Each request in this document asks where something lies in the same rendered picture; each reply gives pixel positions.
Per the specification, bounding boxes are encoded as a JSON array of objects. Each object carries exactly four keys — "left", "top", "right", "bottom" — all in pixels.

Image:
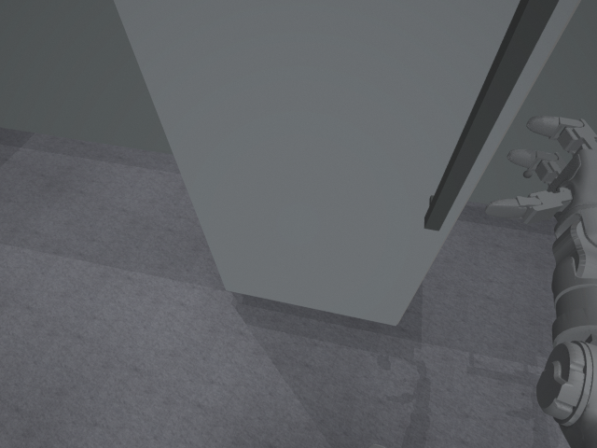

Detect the handle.
[{"left": 424, "top": 0, "right": 559, "bottom": 231}]

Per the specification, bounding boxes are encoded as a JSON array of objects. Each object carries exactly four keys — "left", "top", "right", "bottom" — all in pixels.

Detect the fridge door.
[{"left": 114, "top": 0, "right": 578, "bottom": 326}]

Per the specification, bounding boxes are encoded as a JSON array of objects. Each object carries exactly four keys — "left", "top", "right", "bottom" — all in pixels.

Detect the robot right upper arm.
[{"left": 536, "top": 341, "right": 597, "bottom": 448}]

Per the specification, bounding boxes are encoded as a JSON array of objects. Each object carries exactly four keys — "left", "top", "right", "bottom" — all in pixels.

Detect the robot right forearm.
[{"left": 551, "top": 204, "right": 597, "bottom": 349}]

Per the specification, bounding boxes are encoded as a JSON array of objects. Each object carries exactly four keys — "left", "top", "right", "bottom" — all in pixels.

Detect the right robot hand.
[{"left": 485, "top": 116, "right": 597, "bottom": 224}]

